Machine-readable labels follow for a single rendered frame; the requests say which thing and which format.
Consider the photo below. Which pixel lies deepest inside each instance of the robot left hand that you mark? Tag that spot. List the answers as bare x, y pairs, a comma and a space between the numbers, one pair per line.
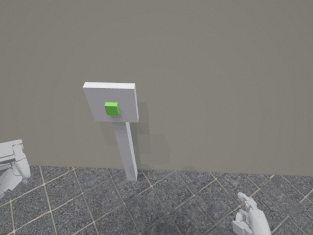
14, 162

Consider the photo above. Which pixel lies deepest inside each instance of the panel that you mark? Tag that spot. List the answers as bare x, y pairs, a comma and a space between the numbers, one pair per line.
97, 94

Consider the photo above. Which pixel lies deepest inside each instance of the button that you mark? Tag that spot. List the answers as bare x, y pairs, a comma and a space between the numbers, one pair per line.
112, 108

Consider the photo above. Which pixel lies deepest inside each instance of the robot right hand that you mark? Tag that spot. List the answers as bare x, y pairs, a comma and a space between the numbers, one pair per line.
252, 223

